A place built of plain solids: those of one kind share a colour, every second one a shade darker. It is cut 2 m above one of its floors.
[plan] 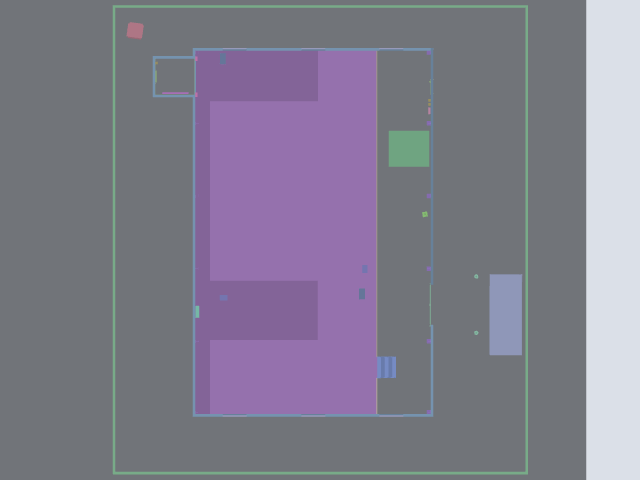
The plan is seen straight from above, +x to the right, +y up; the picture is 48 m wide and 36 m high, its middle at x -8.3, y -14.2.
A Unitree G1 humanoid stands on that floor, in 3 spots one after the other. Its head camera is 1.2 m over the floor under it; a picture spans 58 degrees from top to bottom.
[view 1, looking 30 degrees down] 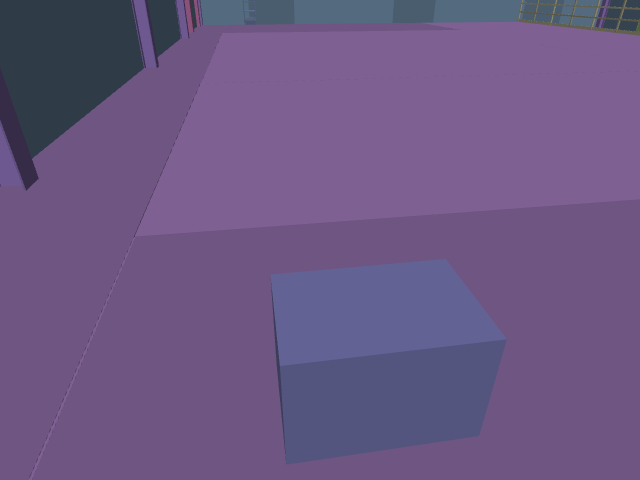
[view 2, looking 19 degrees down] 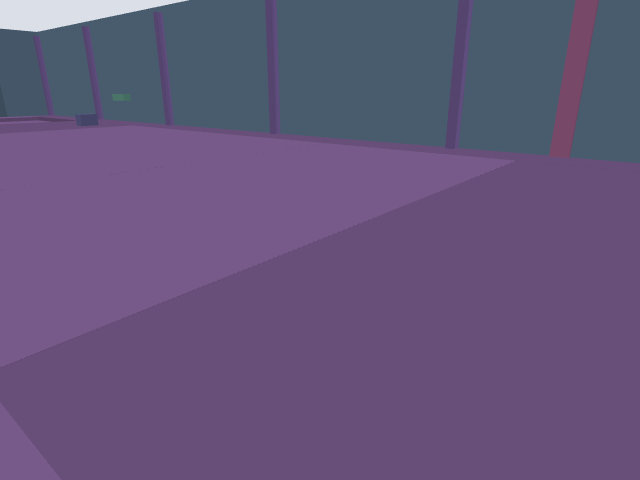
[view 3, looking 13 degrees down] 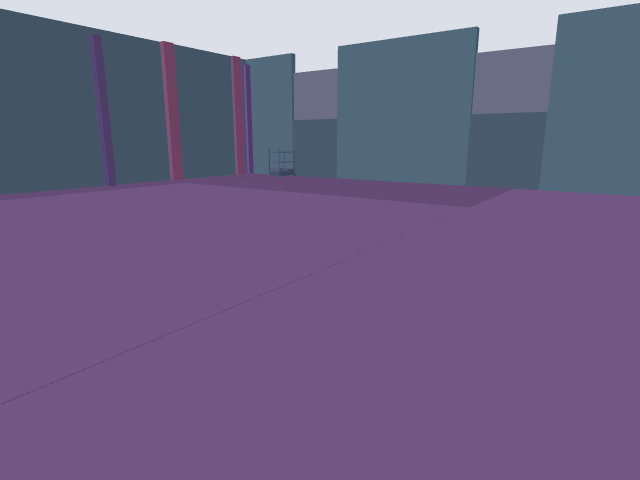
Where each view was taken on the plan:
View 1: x -15.85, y -19.50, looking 81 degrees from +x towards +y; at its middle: raised_floor_bank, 2.40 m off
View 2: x -8.15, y -1.60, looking -141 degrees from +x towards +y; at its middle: raised_floor_bank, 3.69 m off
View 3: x -6.20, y -11.80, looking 125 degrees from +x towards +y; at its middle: raised_floor_bank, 5.33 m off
